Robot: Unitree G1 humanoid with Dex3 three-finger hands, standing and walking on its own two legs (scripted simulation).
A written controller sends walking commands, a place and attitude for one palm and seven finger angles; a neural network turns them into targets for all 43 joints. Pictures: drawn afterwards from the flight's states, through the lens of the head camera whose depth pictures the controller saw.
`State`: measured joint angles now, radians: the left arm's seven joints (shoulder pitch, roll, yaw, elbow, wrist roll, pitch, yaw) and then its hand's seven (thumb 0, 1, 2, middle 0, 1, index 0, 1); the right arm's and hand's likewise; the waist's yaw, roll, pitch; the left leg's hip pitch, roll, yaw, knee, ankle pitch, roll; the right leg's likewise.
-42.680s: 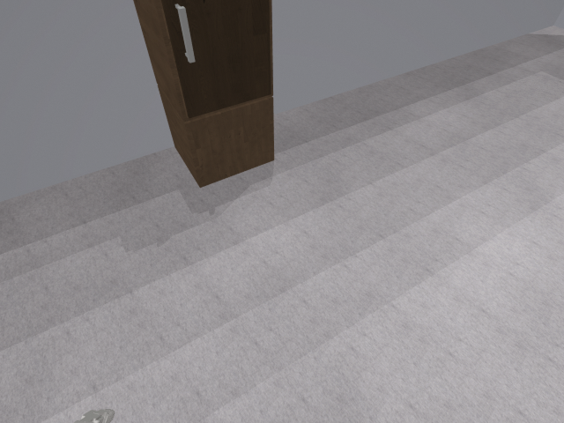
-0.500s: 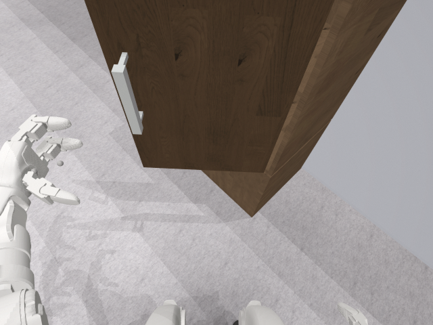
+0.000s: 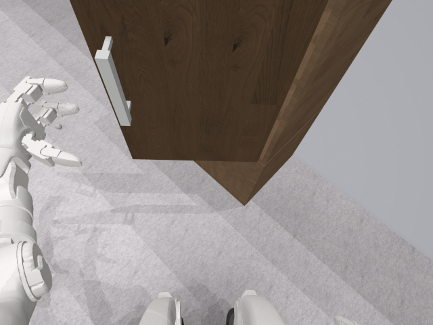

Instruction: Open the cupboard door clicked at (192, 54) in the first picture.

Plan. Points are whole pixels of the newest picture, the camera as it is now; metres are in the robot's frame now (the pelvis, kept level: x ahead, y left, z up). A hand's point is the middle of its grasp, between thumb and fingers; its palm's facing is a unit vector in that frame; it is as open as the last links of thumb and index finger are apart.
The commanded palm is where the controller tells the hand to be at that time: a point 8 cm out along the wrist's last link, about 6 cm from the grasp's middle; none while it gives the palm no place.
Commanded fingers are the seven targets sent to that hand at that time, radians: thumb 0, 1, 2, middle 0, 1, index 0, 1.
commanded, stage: move the hooked fingers beside the handle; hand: left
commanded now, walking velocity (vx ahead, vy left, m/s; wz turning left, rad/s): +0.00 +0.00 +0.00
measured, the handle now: (117, 85) +0.55 +0.19 +0.06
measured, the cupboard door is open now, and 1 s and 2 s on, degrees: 44 44 44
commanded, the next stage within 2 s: slide the fingers in behind the handle in 1.26 s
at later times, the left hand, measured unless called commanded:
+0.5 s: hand (74, 93) +0.52 +0.26 +0.07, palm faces -0.02 -1.00 -0.01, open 14.0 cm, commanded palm +0.50 +0.31 +0.07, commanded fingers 0.00 -0.50 0.30 -0.30 -1.20 -0.30 -1.20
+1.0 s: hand (75, 100) +0.51 +0.26 +0.07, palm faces -0.03 -1.00 -0.01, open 14.0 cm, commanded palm +0.49 +0.29 +0.07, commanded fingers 0.00 -0.50 0.30 -0.30 -1.20 -0.30 -1.20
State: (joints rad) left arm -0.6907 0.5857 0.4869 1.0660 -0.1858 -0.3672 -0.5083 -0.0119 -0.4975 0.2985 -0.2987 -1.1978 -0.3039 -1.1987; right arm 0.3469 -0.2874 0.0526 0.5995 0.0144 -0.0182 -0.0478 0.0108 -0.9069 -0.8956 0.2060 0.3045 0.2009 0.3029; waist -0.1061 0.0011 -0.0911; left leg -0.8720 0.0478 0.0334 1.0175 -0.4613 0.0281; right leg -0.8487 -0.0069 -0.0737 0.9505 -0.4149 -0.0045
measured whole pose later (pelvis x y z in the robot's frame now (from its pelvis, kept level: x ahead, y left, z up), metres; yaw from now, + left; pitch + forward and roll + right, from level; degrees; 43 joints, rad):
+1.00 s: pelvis +0.01 +0.01 -0.01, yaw -1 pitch +23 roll -4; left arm -0.87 0.67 0.48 1.17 -0.12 -0.34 -0.47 -0.01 -0.50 0.30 -0.30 -1.20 -0.30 -1.20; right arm 0.37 -0.29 0.06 0.59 -0.01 0.09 -0.02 0.01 -0.91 -0.90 0.21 0.30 0.20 0.30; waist -0.17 0.01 -0.09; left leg -0.97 0.06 0.02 1.06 -0.49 0.03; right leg -0.93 0.01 -0.08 0.95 -0.42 0.00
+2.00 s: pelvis +0.01 +0.00 -0.01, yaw -1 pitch +22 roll -3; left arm -0.85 0.57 0.44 1.14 -0.12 -0.37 -0.38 -0.01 -0.50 0.30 -0.30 -1.20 -0.30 -1.20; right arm 0.38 -0.27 0.06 0.61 0.00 0.08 -0.01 0.01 -0.91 -0.90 0.21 0.30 0.20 0.30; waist -0.16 0.02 -0.10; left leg -0.95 0.06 0.02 1.06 -0.49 0.03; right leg -0.92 0.01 -0.07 0.97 -0.43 0.00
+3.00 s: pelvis +0.00 -0.01 -0.01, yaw -1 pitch +22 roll -2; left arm -0.89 0.52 0.41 1.17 -0.10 -0.39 -0.29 -0.01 -0.50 0.30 -0.31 -1.20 -0.35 -1.22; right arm 0.39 -0.28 0.05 0.62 -0.01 0.05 -0.01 0.01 -0.91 -0.90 0.20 0.30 0.20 0.30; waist -0.17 0.02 -0.10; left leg -0.97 0.06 0.02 1.07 -0.48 0.01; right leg -0.96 0.01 -0.07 1.00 -0.43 -0.02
